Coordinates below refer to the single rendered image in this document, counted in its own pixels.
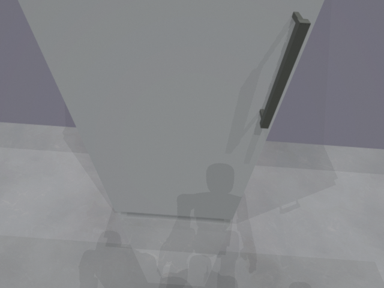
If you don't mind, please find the fridge door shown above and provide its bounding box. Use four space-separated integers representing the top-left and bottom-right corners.
18 0 324 220

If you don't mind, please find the handle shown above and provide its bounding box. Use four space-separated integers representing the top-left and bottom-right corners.
260 11 311 128

